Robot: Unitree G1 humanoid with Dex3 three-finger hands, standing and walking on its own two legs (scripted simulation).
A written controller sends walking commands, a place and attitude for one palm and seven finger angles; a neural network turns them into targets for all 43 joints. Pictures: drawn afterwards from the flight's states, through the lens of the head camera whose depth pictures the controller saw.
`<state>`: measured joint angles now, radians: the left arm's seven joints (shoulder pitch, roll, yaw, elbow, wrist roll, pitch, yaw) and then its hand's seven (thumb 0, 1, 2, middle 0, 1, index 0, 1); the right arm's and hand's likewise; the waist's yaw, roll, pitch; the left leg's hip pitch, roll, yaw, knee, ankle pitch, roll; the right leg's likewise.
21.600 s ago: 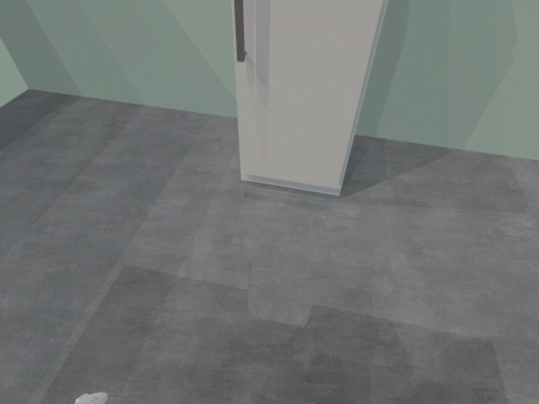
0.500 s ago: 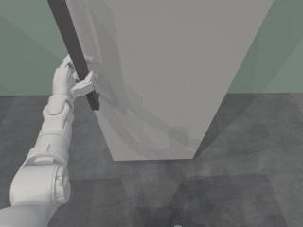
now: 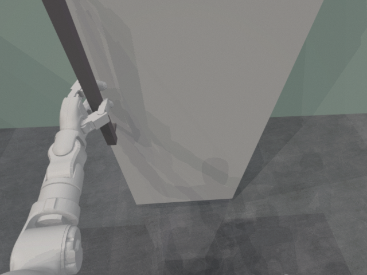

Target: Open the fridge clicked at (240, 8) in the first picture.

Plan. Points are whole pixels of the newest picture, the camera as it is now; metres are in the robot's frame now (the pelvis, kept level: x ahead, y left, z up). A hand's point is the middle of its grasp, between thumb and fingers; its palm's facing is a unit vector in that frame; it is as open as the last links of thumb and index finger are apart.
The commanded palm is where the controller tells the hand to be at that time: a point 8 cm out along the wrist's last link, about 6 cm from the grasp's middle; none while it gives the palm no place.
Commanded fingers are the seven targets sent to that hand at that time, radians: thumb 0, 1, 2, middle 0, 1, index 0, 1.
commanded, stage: pull the door a little, standing still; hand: left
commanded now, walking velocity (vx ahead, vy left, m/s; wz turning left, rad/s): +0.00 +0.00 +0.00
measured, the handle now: (90, 77) +0.50 +0.19 +0.17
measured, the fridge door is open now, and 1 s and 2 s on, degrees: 0 23 71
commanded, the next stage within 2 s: walk backward, drawing the door open in 0.52 s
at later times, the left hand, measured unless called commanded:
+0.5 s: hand (103, 124) +0.41 +0.16 +0.12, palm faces +0.03 -1.00 +0.00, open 6.3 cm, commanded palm +0.34 +0.21 +0.12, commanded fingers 0.00 0.90 0.90 -0.45 -1.40 -0.45 -1.40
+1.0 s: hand (121, 184) +0.27 +0.11 +0.12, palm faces +0.10 -0.98 -0.17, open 6.4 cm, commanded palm +0.23 +0.16 +0.11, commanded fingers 0.00 0.90 0.90 -0.45 -1.40 -0.45 -1.40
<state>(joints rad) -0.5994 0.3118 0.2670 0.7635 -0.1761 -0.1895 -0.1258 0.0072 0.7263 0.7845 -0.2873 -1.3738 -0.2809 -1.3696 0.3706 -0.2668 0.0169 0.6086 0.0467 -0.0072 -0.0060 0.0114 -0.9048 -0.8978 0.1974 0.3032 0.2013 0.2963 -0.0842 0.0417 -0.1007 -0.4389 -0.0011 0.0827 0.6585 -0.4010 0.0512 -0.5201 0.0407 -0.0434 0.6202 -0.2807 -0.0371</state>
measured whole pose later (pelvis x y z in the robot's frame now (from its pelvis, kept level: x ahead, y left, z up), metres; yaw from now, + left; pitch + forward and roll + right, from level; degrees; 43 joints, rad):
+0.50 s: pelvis +0.03 +0.01 +0.01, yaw -2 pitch +8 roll -1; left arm -0.29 0.23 0.23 0.39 -0.20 -0.10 -0.11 0.01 0.72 0.75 -0.27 -1.35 -0.26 -1.34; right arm 0.32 -0.24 0.02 0.57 0.05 0.00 0.01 0.01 -0.90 -0.90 0.20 0.30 0.20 0.30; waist -0.04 0.04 -0.11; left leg -0.33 -0.02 0.08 0.60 -0.38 0.04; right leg -0.41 0.04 0.00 0.56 -0.29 -0.03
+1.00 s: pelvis +0.00 -0.02 +0.01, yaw +4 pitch +1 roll +2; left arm 0.15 0.13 -0.06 -0.12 -0.03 -0.05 0.09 -0.02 0.59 0.71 -0.40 -1.36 -0.35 -1.39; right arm 0.15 -0.17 0.05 0.52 -0.03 0.07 -0.04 0.01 -0.90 -0.90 0.20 0.30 0.20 0.30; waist -0.03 0.05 -0.02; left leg -0.18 -0.08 -0.03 0.46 -0.30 0.03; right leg -0.31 -0.01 -0.04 0.59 -0.29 -0.01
